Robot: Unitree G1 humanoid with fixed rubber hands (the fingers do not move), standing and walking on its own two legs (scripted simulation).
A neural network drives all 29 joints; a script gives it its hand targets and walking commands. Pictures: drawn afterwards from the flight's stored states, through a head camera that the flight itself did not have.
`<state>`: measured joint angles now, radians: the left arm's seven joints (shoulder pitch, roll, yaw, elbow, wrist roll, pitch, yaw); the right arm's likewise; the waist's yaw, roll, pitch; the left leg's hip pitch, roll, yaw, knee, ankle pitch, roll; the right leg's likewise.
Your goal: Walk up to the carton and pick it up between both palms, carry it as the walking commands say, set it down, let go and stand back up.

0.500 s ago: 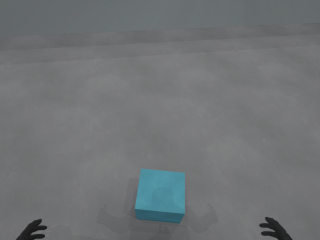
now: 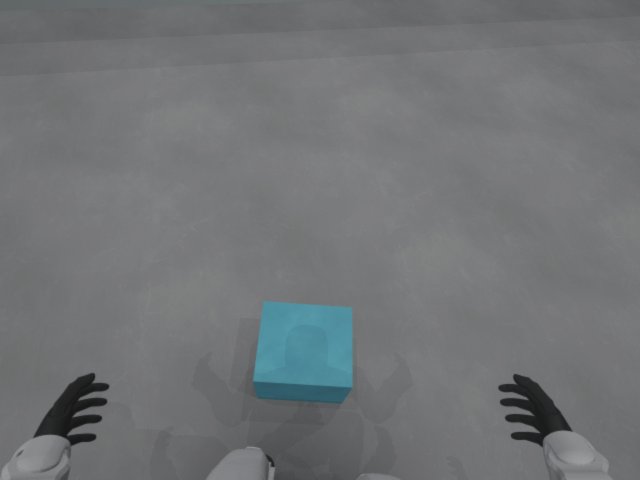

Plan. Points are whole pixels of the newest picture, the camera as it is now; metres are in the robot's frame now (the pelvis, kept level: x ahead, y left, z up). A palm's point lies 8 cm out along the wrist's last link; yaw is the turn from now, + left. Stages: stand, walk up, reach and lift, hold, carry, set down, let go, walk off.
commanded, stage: reach and lift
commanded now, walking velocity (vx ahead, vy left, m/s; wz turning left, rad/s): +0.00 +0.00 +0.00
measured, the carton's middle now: (303, 354) +0.45 +0.02 -0.66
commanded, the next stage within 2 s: none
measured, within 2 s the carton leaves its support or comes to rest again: neither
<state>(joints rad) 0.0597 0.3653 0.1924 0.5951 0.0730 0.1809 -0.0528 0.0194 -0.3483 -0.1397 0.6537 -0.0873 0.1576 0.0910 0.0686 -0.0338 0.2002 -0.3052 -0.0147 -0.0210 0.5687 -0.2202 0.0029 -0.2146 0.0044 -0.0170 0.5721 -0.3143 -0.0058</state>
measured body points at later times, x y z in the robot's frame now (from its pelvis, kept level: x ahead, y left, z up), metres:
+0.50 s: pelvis +0.00 -0.01 -0.05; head +0.14 +0.00 +0.37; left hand +0.25 +0.30 -0.14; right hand +0.31 -0.26 -0.14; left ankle +0.06 +0.11 -0.73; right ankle +0.00 -0.12 -0.73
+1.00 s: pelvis -0.05 +0.01 -0.10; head +0.21 +0.01 +0.27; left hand +0.40 +0.27 -0.19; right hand +0.42 -0.22 -0.19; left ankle +0.05 +0.11 -0.73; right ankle +0.00 -0.12 -0.73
